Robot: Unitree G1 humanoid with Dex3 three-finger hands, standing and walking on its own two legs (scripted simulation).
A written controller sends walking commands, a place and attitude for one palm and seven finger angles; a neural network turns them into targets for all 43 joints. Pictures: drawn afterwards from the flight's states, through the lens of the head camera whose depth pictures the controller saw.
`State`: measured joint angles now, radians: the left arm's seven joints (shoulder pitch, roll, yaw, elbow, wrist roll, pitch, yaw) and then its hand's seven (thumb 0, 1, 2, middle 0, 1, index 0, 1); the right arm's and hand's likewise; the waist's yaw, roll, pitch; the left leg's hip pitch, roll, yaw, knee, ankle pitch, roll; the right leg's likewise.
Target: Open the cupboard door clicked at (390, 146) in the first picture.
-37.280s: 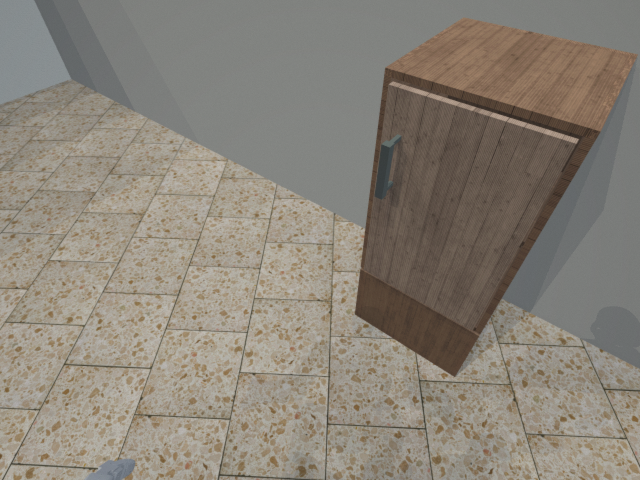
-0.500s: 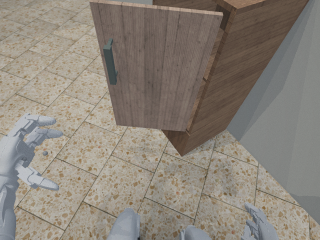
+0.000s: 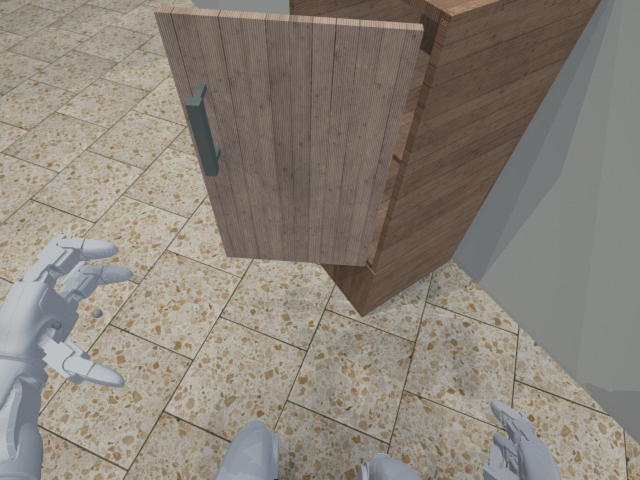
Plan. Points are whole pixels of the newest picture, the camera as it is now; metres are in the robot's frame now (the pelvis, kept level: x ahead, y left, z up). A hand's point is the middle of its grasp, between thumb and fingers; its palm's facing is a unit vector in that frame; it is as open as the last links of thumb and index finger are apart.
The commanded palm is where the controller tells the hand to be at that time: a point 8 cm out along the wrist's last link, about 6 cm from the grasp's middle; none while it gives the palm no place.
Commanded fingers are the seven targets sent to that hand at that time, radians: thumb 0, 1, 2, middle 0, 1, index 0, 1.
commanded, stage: move the hooked fingers beside the handle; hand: left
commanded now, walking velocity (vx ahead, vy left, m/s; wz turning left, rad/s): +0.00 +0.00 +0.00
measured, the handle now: (206, 131) +0.61 +0.22 +0.05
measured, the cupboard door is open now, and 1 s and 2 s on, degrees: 53 53 53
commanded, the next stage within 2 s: none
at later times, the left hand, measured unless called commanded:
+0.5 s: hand (129, 251) +0.37 +0.27 +0.06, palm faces -0.02 -1.00 -0.02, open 14.0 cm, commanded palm +0.35 +0.32 +0.06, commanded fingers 0.00 -0.50 0.30 -0.30 -1.20 -0.30 -1.20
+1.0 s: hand (146, 206) +0.44 +0.27 +0.06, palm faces +0.01 -1.00 -0.01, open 14.0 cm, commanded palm +0.43 +0.32 +0.05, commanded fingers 0.00 -0.50 0.30 -0.30 -1.20 -0.30 -1.20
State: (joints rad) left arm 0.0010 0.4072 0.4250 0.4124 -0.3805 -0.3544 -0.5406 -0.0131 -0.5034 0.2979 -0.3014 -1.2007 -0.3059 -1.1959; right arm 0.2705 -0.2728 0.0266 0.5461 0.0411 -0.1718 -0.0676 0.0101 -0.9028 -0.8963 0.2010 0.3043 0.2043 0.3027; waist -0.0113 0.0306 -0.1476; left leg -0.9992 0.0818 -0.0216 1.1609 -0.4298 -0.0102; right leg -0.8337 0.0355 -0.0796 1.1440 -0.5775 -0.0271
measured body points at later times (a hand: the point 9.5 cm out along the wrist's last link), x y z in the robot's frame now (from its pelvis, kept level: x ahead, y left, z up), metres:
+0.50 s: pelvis +0.00 +0.01 +0.00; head +0.09 +0.03 +0.44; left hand +0.36 +0.32 +0.06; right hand +0.12 -0.25 -0.10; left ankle +0.07 +0.13 -0.65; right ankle -0.01 -0.11 -0.65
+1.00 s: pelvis +0.00 +0.01 -0.01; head +0.11 +0.04 +0.42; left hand +0.44 +0.32 +0.06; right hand +0.07 -0.26 -0.12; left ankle +0.07 +0.13 -0.65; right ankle -0.01 -0.11 -0.65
